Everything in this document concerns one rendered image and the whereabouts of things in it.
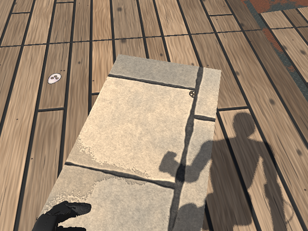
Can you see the left robot hand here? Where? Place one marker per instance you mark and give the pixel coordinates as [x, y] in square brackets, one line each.
[59, 213]

